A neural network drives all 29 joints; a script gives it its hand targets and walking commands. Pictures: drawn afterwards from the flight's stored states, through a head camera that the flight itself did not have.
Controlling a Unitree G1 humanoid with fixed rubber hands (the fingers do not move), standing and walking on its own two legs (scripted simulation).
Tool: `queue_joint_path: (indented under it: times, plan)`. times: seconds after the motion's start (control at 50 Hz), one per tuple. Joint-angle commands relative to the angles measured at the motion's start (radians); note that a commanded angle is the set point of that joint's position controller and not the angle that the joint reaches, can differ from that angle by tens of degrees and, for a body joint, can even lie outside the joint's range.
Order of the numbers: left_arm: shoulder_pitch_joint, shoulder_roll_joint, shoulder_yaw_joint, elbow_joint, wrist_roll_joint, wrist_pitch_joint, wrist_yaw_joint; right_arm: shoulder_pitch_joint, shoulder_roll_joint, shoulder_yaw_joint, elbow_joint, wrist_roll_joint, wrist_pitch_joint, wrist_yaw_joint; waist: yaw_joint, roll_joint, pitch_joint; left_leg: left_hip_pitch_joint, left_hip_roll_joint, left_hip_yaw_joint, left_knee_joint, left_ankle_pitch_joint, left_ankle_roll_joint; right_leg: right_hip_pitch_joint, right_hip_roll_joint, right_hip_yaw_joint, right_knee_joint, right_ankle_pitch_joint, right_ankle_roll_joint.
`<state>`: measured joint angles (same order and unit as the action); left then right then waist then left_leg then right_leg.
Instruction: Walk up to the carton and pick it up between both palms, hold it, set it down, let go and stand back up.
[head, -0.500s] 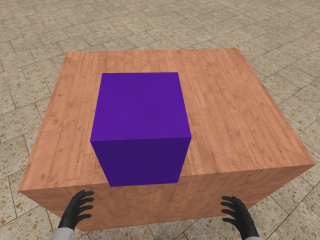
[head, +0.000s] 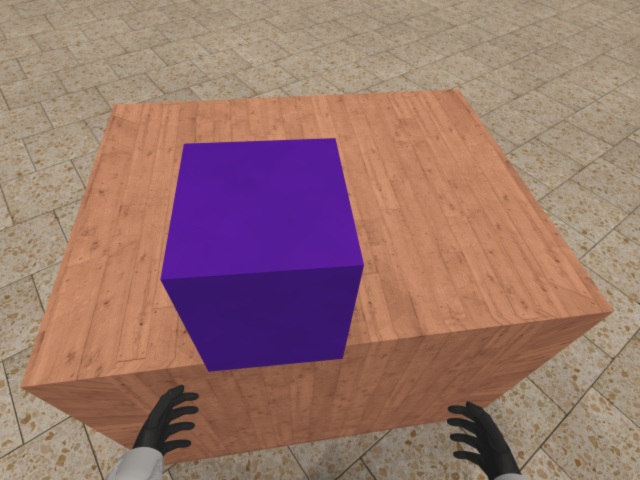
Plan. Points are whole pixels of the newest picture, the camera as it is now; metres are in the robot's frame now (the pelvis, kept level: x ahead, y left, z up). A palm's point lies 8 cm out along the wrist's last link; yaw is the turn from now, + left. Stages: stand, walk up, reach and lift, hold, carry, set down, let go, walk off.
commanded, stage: set down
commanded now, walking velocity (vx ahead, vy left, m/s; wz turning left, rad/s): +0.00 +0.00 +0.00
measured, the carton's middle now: (269, 259) +0.38 +0.09 +0.03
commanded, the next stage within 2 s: let go in 0.08 s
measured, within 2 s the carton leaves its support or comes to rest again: neither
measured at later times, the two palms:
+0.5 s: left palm (152, 444) +0.16 +0.23 -0.09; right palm (501, 469) +0.15 -0.22 -0.09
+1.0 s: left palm out of the picture +0.06 +0.26 -0.12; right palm out of the picture +0.07 -0.23 -0.12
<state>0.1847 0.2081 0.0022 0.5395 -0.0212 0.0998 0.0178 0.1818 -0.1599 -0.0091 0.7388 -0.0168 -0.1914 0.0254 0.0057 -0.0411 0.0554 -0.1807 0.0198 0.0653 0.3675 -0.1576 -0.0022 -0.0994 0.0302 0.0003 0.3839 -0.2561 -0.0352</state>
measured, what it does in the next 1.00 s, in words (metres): stands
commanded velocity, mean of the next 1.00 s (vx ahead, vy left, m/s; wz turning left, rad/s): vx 0.00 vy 0.00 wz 0.00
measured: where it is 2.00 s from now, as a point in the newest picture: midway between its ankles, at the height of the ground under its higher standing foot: outside the picture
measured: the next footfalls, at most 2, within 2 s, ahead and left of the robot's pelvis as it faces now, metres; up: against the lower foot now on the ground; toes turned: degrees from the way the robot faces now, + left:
none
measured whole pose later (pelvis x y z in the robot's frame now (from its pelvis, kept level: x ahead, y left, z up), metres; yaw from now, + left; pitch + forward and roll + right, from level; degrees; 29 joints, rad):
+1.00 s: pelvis +0.01 +0.02 -0.01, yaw +1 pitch -3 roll +0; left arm 0.37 0.23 0.02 0.74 0.02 -0.03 0.00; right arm 0.32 -0.21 -0.03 0.84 -0.02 -0.03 0.00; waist 0.00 0.00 -0.01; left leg -0.21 0.01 0.06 0.48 -0.23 0.02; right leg -0.10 0.01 -0.01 0.45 -0.31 -0.01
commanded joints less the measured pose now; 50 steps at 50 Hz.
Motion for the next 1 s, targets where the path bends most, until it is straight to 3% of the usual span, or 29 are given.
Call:
queue_joint_path:
  times: [0.0, 0.14, 0.16, 0.24, 0.54, 0.56, 0.58, 0.62, 0.64, 0.66, 0.68, 0.8, 0.98]
  plan:
    - [-0.098, 0.116, 0.038, -0.147, 0.002, -0.039, 0.009, -0.079, -0.134, -0.044, -0.131, 0.001, -0.054, -0.003, -0.001, 0.028, -0.142, 0.303, -0.01, -0.013, 0.022, 0.158, -0.022, -0.231, -0.043, -0.006, -0.109, 0.206, 0.039]
    - [-0.095, 0.11, 0.034, -0.14, 0.003, -0.038, 0.01, -0.08, -0.144, -0.047, -0.12, 0.004, -0.061, 0.003, -0.003, 0.021, -0.142, 0.301, -0.011, -0.015, 0.029, 0.15, -0.02, -0.237, -0.044, -0.003, -0.101, 0.224, 0.041]
    - [-0.086, 0.121, 0.052, -0.113, 0.023, -0.024, 0.01, -0.077, -0.122, -0.037, -0.111, 0.011, -0.061, -0.004, 0.013, 0.036, -0.13, 0.301, -0.015, -0.008, 0.01, 0.141, -0.007, -0.221, -0.038, -0.008, -0.106, 0.217, 0.037]
    - [-0.086, 0.108, 0.029, -0.155, 0.019, -0.032, 0.02, -0.078, -0.145, -0.054, -0.107, 0.01, -0.066, 0.006, -0.004, 0.033, -0.137, 0.318, -0.003, -0.01, 0.014, 0.165, -0.009, -0.229, -0.032, -0.011, -0.104, 0.216, 0.027]
    - [-0.081, 0.108, 0.032, -0.148, 0.018, -0.039, 0.016, -0.08, -0.148, -0.054, -0.099, 0.009, -0.076, 0.003, -0.003, 0.031, -0.143, 0.328, -0.006, -0.01, 0.018, 0.185, -0.012, -0.218, -0.028, -0.012, -0.106, 0.244, 0.031]
    - [-0.061, 0.075, 0.029, -0.149, 0.003, -0.046, 0.004, -0.057, -0.165, -0.073, -0.162, 0.017, -0.066, 0.0, 0.037, 0.009, -0.17, 0.25, -0.032, 0.0, 0.066, 0.174, -0.035, -0.164, -0.039, -0.002, -0.069, 0.228, 0.038]
    - [-0.07, 0.091, 0.032, -0.144, 0.003, -0.044, -0.002, -0.055, -0.166, -0.069, -0.166, 0.016, -0.062, -0.005, 0.019, 0.026, -0.162, 0.254, -0.031, 0.001, 0.057, 0.15, -0.035, -0.174, -0.038, -0.002, -0.062, 0.243, 0.039]
    - [-0.075, 0.098, 0.037, -0.147, 0.006, -0.041, -0.01, -0.049, -0.162, -0.066, -0.17, 0.018, -0.053, -0.009, 0.021, 0.032, -0.148, 0.247, -0.029, -0.001, 0.067, 0.15, -0.035, -0.192, -0.038, -0.004, -0.062, 0.225, 0.036]
    - [0.098, 0.15, 0.058, -0.003, 0.055, -0.107, 0.0, 0.049, -0.181, -0.063, -0.041, -0.001, 0.038, -0.038, 0.018, 0.088, -0.264, 0.132, 0.091, -0.093, 0.109, 0.337, 0.042, -0.064, -0.104, 0.072, 0.025, 0.259, 0.019]
    - [0.132, 0.147, 0.062, 0.011, 0.05, -0.12, -0.003, 0.06, -0.186, -0.063, -0.056, -0.003, 0.073, -0.041, 0.018, 0.077, -0.246, 0.111, 0.103, -0.1, 0.101, 0.302, 0.055, -0.034, -0.122, 0.089, 0.015, 0.233, 0.021]
    - [0.102, 0.156, 0.062, 0.005, 0.048, -0.137, -0.005, 0.066, -0.186, -0.062, -0.066, -0.002, 0.088, -0.042, 0.007, 0.06, -0.228, 0.116, 0.116, -0.11, 0.107, 0.338, 0.062, -0.039, -0.133, 0.096, 0.03, 0.287, 0.021]
    - [0.102, 0.129, 0.055, 0.04, 0.037, -0.159, -0.013, 0.078, -0.188, -0.06, -0.044, 0.002, 0.122, -0.035, -0.009, 0.033, -0.048, 0.024, 0.106, -0.117, 0.079, 0.225, 0.043, -0.12, -0.13, 0.097, -0.015, 0.219, 0.024]
    - [0.181, 0.145, 0.049, 0.118, 0.033, -0.164, -0.002, 0.138, -0.198, -0.052, 0.022, 0.001, 0.131, -0.038, -0.01, 0.034, -0.046, 0.033, 0.101, -0.131, 0.043, 0.179, 0.043, -0.088, -0.129, 0.095, -0.036, 0.156, 0.021]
